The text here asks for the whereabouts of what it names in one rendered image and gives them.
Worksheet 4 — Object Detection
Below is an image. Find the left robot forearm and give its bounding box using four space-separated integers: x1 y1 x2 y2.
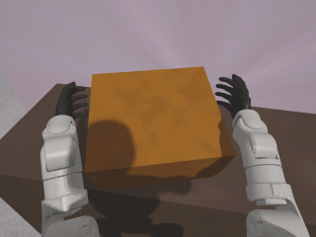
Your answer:
39 115 89 237

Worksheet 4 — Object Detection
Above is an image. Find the right robot forearm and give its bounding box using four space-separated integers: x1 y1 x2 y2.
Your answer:
232 109 310 237

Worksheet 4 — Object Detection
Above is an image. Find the robot left hand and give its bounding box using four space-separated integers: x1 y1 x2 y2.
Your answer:
54 81 88 120

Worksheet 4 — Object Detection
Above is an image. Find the robot right hand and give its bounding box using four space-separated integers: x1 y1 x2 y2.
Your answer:
214 74 252 119

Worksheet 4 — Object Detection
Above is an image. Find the robot left upper arm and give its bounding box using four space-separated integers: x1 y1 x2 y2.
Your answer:
44 215 100 237

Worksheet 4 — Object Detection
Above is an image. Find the carton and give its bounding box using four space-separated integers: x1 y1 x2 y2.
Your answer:
84 66 236 191

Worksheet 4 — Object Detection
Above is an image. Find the robot right upper arm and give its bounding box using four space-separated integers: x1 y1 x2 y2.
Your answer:
246 209 308 237

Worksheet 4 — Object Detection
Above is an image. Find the pedestal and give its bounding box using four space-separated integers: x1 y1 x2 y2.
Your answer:
0 83 316 237

